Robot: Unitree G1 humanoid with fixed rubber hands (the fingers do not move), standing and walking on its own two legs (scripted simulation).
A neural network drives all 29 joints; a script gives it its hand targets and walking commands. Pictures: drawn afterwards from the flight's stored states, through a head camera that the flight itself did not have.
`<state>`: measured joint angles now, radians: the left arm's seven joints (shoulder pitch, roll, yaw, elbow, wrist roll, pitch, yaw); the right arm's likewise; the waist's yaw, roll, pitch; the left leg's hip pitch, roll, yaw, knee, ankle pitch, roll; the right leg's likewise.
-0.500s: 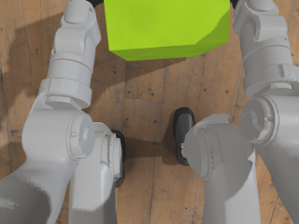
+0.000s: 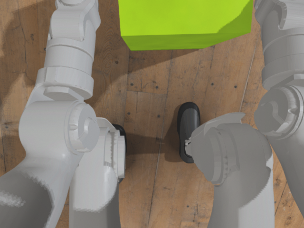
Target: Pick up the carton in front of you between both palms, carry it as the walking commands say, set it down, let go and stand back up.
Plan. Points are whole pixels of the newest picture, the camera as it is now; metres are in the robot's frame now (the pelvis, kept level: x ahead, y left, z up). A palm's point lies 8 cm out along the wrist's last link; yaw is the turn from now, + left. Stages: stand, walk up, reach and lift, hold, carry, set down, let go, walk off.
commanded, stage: set down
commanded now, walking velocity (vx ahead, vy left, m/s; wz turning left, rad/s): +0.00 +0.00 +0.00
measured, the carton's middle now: out of the picture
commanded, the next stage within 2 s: let go in 1.50 s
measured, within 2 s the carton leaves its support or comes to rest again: neither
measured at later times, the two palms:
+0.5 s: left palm out of the picture +0.58 +0.13 -0.17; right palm out of the picture +0.54 -0.26 -0.18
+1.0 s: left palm out of the picture +0.59 +0.12 +0.00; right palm out of the picture +0.54 -0.26 -0.01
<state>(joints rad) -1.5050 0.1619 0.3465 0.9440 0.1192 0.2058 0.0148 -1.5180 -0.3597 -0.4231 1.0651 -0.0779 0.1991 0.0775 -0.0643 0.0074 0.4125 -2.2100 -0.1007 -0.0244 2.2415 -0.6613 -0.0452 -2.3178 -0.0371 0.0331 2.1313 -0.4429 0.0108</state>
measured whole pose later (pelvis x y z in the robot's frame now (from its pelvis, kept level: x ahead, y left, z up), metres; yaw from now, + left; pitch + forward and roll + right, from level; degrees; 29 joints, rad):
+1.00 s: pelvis +0.02 +0.00 +0.10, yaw +0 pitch +45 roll +3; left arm -1.35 0.29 0.19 0.95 -0.08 0.18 0.13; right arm -1.32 -0.37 -0.28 0.97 0.08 0.15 -0.05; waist -0.06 0.03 0.08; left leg -2.04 -0.06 -0.01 1.87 -0.62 -0.03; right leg -2.15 -0.01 0.05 1.79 -0.42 0.02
